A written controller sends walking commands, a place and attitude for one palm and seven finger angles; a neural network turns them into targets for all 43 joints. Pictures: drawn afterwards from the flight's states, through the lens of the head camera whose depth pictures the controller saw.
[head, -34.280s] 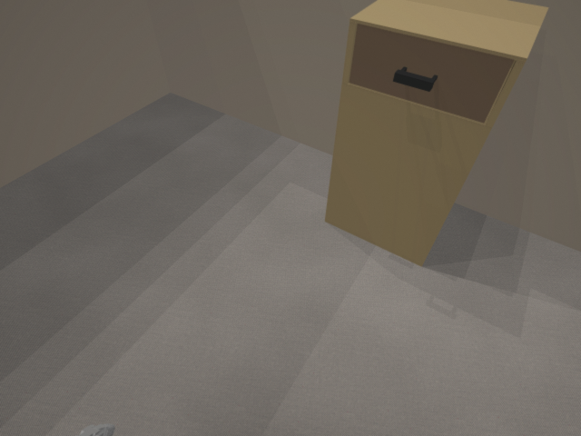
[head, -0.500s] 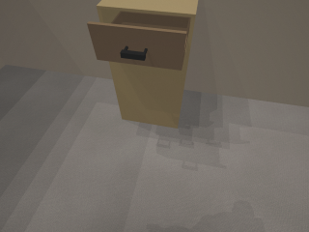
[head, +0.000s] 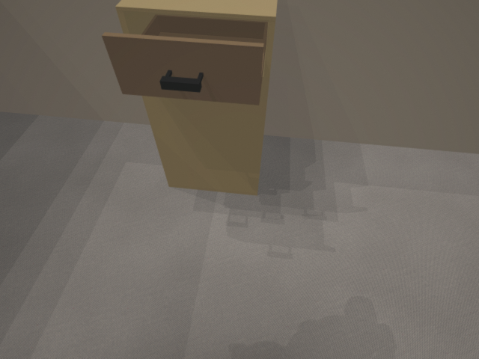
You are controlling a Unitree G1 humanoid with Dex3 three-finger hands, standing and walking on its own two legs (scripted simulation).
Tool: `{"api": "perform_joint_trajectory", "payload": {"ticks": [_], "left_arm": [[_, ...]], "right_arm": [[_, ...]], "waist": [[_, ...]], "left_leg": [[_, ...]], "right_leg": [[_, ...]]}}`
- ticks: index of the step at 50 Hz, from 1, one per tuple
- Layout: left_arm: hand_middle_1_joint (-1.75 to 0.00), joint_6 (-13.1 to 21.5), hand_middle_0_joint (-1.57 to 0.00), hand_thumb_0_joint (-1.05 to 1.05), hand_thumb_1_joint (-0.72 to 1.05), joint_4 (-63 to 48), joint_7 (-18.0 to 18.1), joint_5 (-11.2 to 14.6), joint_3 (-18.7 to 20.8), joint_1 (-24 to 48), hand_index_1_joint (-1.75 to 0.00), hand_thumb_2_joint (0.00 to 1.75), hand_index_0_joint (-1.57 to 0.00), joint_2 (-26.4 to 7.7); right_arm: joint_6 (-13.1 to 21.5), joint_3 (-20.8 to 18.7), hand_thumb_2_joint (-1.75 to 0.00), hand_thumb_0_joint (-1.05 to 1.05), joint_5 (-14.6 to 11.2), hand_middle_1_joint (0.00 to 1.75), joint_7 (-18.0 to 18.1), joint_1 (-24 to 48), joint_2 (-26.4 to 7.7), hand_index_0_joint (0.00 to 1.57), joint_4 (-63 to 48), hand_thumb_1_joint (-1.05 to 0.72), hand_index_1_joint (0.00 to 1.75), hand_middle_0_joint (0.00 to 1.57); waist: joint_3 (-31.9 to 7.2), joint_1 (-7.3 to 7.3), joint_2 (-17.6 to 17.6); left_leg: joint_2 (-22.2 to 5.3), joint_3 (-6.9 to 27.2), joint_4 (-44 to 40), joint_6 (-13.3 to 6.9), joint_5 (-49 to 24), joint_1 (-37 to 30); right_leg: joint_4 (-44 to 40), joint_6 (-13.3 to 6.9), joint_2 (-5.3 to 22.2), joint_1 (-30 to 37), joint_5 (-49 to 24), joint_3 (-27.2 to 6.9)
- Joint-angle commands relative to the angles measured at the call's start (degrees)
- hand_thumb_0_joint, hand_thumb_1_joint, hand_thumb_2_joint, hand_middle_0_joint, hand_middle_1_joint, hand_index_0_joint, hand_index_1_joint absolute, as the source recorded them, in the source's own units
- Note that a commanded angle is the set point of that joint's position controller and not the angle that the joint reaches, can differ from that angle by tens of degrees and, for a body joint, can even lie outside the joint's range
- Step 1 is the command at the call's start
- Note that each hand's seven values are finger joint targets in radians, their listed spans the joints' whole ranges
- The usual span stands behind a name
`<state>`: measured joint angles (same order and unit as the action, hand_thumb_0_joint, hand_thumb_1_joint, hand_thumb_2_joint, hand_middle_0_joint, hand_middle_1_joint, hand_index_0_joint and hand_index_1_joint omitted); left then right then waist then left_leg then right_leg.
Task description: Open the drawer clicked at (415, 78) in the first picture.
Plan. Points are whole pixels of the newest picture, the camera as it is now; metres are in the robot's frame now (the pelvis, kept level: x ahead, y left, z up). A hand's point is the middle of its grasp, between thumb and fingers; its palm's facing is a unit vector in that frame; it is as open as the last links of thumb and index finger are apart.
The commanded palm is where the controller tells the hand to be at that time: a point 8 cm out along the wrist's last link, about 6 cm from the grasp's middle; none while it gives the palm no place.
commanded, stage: take the last steps up to it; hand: left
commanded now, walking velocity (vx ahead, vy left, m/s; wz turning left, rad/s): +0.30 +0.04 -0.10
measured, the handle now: (183, 79) +0.78 +0.19 +0.02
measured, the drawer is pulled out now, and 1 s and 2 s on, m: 0.16 0.16 0.16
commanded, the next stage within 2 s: come to a stop and stand still in 0.54 s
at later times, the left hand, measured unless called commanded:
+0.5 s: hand out of the picture +0.11 +0.18 -0.19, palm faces -0.01 -0.99 -0.13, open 7.4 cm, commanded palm none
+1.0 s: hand (163, 262) +0.34 +0.19 -0.18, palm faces -0.02 -0.98 -0.21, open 7.3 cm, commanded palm none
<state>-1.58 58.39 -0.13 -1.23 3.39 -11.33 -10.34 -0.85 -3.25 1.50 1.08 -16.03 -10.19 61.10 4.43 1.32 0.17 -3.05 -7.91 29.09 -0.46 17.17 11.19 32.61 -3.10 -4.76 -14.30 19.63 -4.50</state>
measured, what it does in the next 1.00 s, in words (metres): walks ahead: left foot, then right foot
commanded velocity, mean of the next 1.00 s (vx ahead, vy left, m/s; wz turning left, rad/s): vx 0.04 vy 0.04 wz -0.01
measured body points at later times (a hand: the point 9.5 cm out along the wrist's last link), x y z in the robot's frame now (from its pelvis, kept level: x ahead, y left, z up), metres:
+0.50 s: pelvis +0.13 +0.01 -0.01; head +0.18 +0.03 +0.44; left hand +0.11 +0.23 -0.18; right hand +0.18 -0.23 -0.15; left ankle +0.18 +0.12 -0.74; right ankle +0.05 -0.11 -0.71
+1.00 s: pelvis +0.24 +0.01 +0.00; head +0.31 +0.02 +0.44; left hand +0.34 +0.24 -0.16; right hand +0.25 -0.23 -0.15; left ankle +0.18 +0.12 -0.74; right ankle +0.22 -0.12 -0.72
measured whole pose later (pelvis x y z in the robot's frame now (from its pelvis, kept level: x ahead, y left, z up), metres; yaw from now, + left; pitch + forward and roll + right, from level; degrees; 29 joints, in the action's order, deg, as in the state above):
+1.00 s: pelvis +0.24 +0.01 +0.00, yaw -2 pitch +1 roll -1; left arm -1.5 57.7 2.2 -0.7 3.6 -4.6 -11.2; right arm -2.2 -3.3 0.4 1.8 -10.3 -9.4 60.3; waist 7.7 1.1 1.3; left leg -2.5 -5.6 28.2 -0.6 20.2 9.1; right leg 38.6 0.0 2.9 -18.2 19.0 4.9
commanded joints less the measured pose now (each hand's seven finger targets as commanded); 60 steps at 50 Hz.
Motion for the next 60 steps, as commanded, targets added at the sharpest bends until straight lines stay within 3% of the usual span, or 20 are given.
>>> {"api": "perform_joint_trajectory", "payload": {"ticks": [1, 7, 9, 10, 14, 20, 22, 23, 29, 33, 35, 36, 39, 42, 46, 47, 49, 51, 59, 60], "left_arm": [[-0.30, 1.83, -0.20, 0.00, 0.90, -5.22, -0.47, -0.09, 1.04, 5.03, -0.30, 0.90, -0.20, -4.08], [-0.30, 2.98, -0.20, 0.00, 0.90, 0.14, -0.84, -0.25, 1.61, -7.78, -0.30, 0.90, -0.20, -4.49], [-0.30, 3.46, -0.20, 0.00, 0.90, 3.02, 0.31, -0.02, 3.36, -17.49, -0.30, 0.90, -0.20, -12.97], [-0.30, 3.45, -0.20, 0.00, 0.90, 2.41, 0.68, 0.13, 3.26, -16.19, -0.30, 0.90, -0.20, -13.07], [-0.30, 4.36, -0.20, 0.00, 0.90, 0.88, 1.15, -0.37, 2.50, -8.23, -0.30, 0.90, -0.20, -7.64], [-0.30, 4.25, -0.20, 0.00, 0.90, 2.04, 0.29, 0.31, 2.35, -6.08, -0.30, 0.90, -0.20, -6.54], [-0.30, 4.00, -0.20, 0.00, 0.90, 0.04, -0.10, 0.50, 1.19, -5.87, -0.30, 0.90, -0.20, -1.99], [-0.30, 4.47, -0.20, 0.00, 0.90, -1.75, 0.02, 0.07, 0.94, -2.91, -0.30, 0.90, -0.20, -1.79], [-0.30, 3.37, -0.20, 0.00, 0.90, -1.04, -0.58, -0.13, 0.33, -2.35, -0.30, 0.90, -0.20, -0.33], [-0.30, 3.26, -0.20, 0.00, 0.90, 1.61, -0.15, -0.44, 0.73, -8.93, -0.30, 0.90, -0.20, -2.62], [-0.30, 3.49, -0.20, 0.00, 0.90, 1.96, 0.94, -0.25, 1.33, -8.68, -0.30, 0.90, -0.20, -10.31], [-0.30, 3.28, -0.20, 0.00, 0.90, 0.42, 1.10, -0.13, 1.16, -5.10, -0.30, 0.90, -0.20, -12.00], [-0.30, 3.01, -0.20, 0.00, 0.90, 0.99, 2.58, 0.48, 1.01, -2.34, -0.30, 0.90, -0.20, -8.76], [-0.30, 1.78, -0.20, 0.00, 0.90, 0.75, 3.37, 0.35, 2.50, -3.54, -0.30, 0.90, -0.20, -11.29], [-0.30, 0.82, -0.20, 0.00, 0.90, -1.20, 3.29, 0.40, 2.93, 0.23, -0.30, 0.90, -0.20, -10.90], [-0.30, 0.71, -0.20, 0.00, 0.90, -2.55, 3.10, 0.73, 2.56, 1.31, -0.30, 0.90, -0.20, -9.71], [-0.30, -0.02, -0.20, 0.00, 0.90, -5.18, 2.98, 0.41, 1.50, 6.22, -0.30, 0.90, -0.20, -5.93], [-0.30, -0.68, -0.20, 0.00, 0.90, -5.21, 2.83, 0.10, 1.73, 7.04, -0.30, 0.90, -0.20, -4.89], [-0.30, -0.42, -0.20, 0.00, 0.90, -5.77, 1.43, 0.08, 1.20, 3.08, -0.30, 0.90, -0.20, -5.20], [-0.30, 2.35, -0.20, 0.00, 0.90, -1.59, 2.54, 0.79, 0.75, -9.34, -0.30, 0.90, -0.20, -7.76]], "right_arm": [[1.91, -2.00, -0.90, 0.00, 0.65, 0.30, 0.35, -8.17, -9.41, 0.20, -1.51, -0.90, 0.30, 0.20], [2.34, -0.64, -0.90, 0.00, -0.01, 0.30, -0.02, -3.70, -7.29, 0.20, -0.41, -0.90, 0.30, 0.20], [2.38, -0.01, -0.90, 0.00, -0.73, 0.30, -0.83, 1.50, -3.73, 0.20, -4.28, -0.90, 0.30, 0.20], [2.56, -0.29, -0.90, 0.00, -0.55, 0.30, -0.90, 3.25, -4.55, 0.20, -4.81, -0.90, 0.30, 0.20], [2.27, -0.38, -0.90, 0.00, -0.73, 0.30, -1.20, 4.01, -1.89, 0.20, -3.95, -0.90, 0.30, 0.20], [3.62, -0.06, -0.90, 0.00, -0.69, 0.30, -1.11, -4.21, -2.00, 0.20, -0.81, -0.90, 0.30, 0.20], [4.01, -2.22, -0.90, 0.00, 0.49, 0.30, 0.43, -15.00, -11.34, 0.20, 1.17, -0.90, 0.30, 0.20], [3.41, -2.19, -0.90, 0.00, 0.70, 0.30, 0.69, -16.69, -11.55, 0.20, 0.91, -0.90, 0.30, 0.20], [4.13, -0.26, -0.90, 0.00, 0.45, 0.30, 0.94, -4.52, -5.84, 0.20, -1.67, -0.90, 0.30, 0.20], [2.69, 0.01, -0.90, 0.00, -0.52, 0.30, 0.62, 0.18, -5.17, 0.20, -1.99, -0.90, 0.30, 0.20], [2.09, 1.18, -0.90, 0.00, -1.09, 0.30, 0.20, -1.14, -1.65, 0.20, -3.01, -0.90, 0.30, 0.20], [1.73, 0.96, -0.90, 0.00, -0.92, 0.30, 0.17, -2.50, -3.10, 0.20, -2.08, -0.90, 0.30, 0.20], [0.30, 0.52, -0.90, 0.00, -1.41, 0.30, 0.95, -4.41, -2.89, 0.20, 0.38, -0.90, 0.30, 0.20], [-0.39, -0.17, -0.90, 0.00, -1.39, 0.30, 1.18, -1.16, -3.53, 0.20, -0.74, -0.90, 0.30, 0.20], [-1.06, -1.09, -0.90, 0.00, -1.27, 0.30, 1.10, -0.40, -5.28, 0.20, -1.90, -0.90, 0.30, 0.20], [-1.03, -1.53, -0.90, 0.00, -1.00, 0.30, 1.36, -2.16, -7.35, 0.20, -1.85, -0.90, 0.30, 0.20], [-1.23, -2.32, -0.90, 0.00, -0.38, 0.30, 2.01, -5.71, -10.61, 0.20, -1.42, -0.90, 0.30, 0.20], [-1.26, -2.13, -0.90, 0.00, 0.27, 0.30, 2.63, -3.78, -9.34, 0.20, -2.53, -0.90, 0.30, 0.20], [-0.07, -2.27, -0.90, 0.00, 0.38, 0.30, 2.18, 2.81, -9.75, 0.20, -5.61, -0.90, 0.30, 0.20], [1.56, -3.68, -0.90, 0.00, -1.53, 0.30, 1.08, 10.22, -14.56, 0.20, -8.10, -0.90, 0.30, 0.20]], "waist": [[3.13, 2.11, -7.89], [-0.46, -4.47, -0.04], [1.05, -8.44, 14.44], [2.02, -7.68, 10.56], [1.79, -2.87, 7.21], [-0.55, 1.49, 0.34], [-5.52, 5.56, -18.76], [-4.42, 6.30, -13.70], [-3.92, -0.11, -9.02], [-2.18, -4.33, -2.27], [-1.03, -3.04, 10.48], [-1.51, -1.37, 4.48], [-5.18, -1.08, 13.49], [-6.48, -2.93, 6.07], [-9.93, -1.87, 2.40], [-11.68, -0.84, -4.78], [-8.50, 2.86, -15.95], [-5.90, 1.56, -8.73], [-4.66, -0.19, -12.67], [-21.53, -7.28, -9.30]], "left_leg": [[-21.51, 24.93, -21.83, -12.17, 19.65, -8.55], [-7.52, 2.95, -4.21, -3.47, 6.65, 5.32], [1.16, -1.18, 21.73, 0.34, 19.43, 24.13], [-0.71, 4.07, 29.02, 0.13, 18.37, 26.16], [-3.55, 7.37, 23.47, 0.65, 9.72, 20.30], [0.73, 1.70, -3.09, 1.08, -5.45, -6.57], [-18.46, 27.56, -12.93, -8.38, 0.31, -18.24], [-22.87, 33.92, -15.21, -13.20, -1.29, -16.70], [-12.78, 12.16, -13.18, -8.85, -18.63, -4.01], [-5.77, 7.13, -5.29, -3.48, -1.27, 8.12], [0.95, 2.20, 3.65, 1.55, 7.25, 11.70], [0.59, 3.59, 3.31, 1.60, 7.80, 4.24], [-0.64, 4.48, 4.07, 2.50, -0.27, 4.66], [0.23, 2.70, 3.87, 3.25, -1.09, 8.57], [-3.01, 3.82, -2.40, 2.92, -23.90, -0.91], [-8.18, 6.31, -2.62, 1.21, -48.96, -9.30], [-19.09, 16.74, -5.79, -8.51, -81.67, -16.40], [-17.06, 13.45, -3.27, -10.26, -71.24, -16.39], [-13.98, 8.84, -4.50, -6.90, -50.32, -11.25], [-13.67, 4.86, 11.89, -2.31, -49.34, -17.24]], "right_leg": [[17.42, 0.27, 5.21, -19.97, 8.10, 3.59], [-7.54, -0.18, 5.86, 9.57, -2.06, 7.30], [-23.33, -10.47, 26.48, 18.09, 10.16, -24.69], [-23.45, -13.49, 27.55, 15.36, 12.37, -27.21], [-20.72, -10.31, 22.57, 7.94, -7.28, -11.54], [-12.17, -3.39, 13.82, -4.13, -4.69, 0.94], [13.96, 1.78, 3.79, -18.17, 10.91, 10.99], [25.45, 1.23, 3.97, -22.54, 15.80, 7.25], [12.91, 2.25, 9.02, -9.67, 4.92, 8.07], [-6.82, 2.10, 7.58, 8.02, -6.43, 7.80], [-16.66, -4.43, 24.40, 8.42, -14.53, -10.33], [-15.84, -5.76, 24.99, 3.13, -20.58, -8.44], [-5.72, -4.31, 19.53, 12.57, -60.88, 0.77], [-1.52, -5.87, 21.32, 19.06, -73.63, 0.22], [1.05, -2.78, 17.58, 13.26, -60.56, 4.34], [3.98, 0.44, 14.18, 5.91, -47.15, 7.80], [22.73, 3.01, 3.68, -11.37, 14.89, 6.53], [29.31, 2.49, 3.88, -17.46, 14.20, 1.04], [9.54, 2.29, 4.52, -6.82, 2.95, 5.37], [-5.39, 2.00, 8.88, -0.61, -10.38, 1.43]]}}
